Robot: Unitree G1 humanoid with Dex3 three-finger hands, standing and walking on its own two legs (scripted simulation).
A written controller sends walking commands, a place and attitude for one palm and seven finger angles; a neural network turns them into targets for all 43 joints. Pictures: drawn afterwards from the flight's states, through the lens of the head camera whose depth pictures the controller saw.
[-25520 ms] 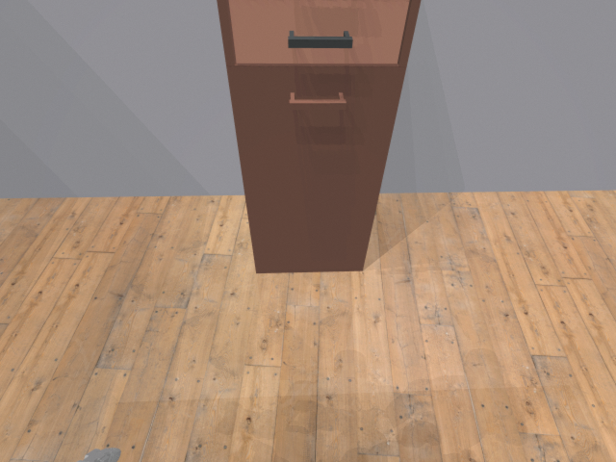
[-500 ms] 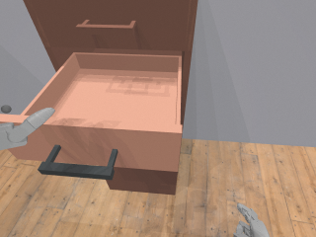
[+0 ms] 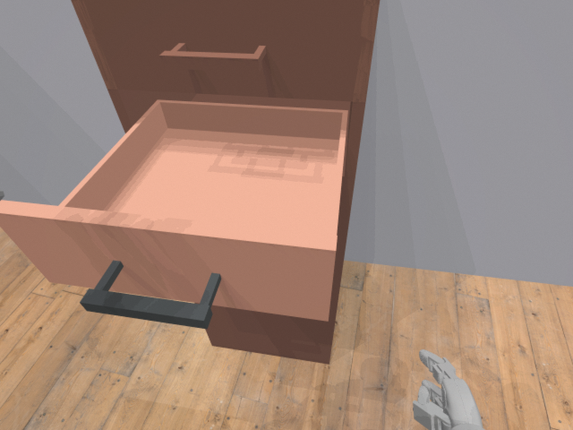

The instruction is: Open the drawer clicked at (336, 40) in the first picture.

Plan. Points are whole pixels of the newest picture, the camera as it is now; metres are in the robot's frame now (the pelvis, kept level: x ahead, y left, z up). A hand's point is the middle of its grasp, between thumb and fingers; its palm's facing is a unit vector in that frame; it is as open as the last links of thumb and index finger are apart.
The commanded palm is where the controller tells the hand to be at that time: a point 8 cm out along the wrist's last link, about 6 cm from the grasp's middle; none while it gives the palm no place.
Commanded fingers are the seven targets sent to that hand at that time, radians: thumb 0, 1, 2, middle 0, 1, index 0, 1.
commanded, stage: step back with the hand held close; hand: left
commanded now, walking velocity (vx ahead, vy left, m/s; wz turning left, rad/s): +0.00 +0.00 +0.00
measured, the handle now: (154, 292) +0.22 +0.18 +0.15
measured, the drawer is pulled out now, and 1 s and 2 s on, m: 0.30 0.30 0.30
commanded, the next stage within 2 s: stop stepping back and stand still in 0.98 s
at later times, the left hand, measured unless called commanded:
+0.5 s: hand out of the picture +0.14 +0.23 +0.32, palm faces +0.54 -0.68 -0.50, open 7.4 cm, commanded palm +0.08 +0.29 +0.32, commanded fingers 0.00 0.90 0.90 -0.20 -0.30 -0.20 -0.30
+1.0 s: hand out of the picture +0.01 +0.28 +0.35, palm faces +0.66 -0.73 -0.20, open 7.4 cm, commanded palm -0.05 +0.31 +0.32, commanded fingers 0.00 0.90 0.90 -0.20 -0.30 -0.20 -0.30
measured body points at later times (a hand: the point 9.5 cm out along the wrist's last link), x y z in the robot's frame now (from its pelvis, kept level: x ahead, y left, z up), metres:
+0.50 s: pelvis -0.06 +0.02 -0.01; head -0.04 +0.02 +0.44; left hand +0.11 +0.27 +0.34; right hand +0.10 -0.25 -0.09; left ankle +0.00 +0.12 -0.74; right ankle -0.04 -0.11 -0.74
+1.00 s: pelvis -0.18 +0.03 -0.02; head -0.18 +0.04 +0.43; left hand -0.03 +0.31 +0.35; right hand -0.02 -0.19 -0.11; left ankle +0.00 +0.12 -0.74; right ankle -0.24 -0.09 -0.70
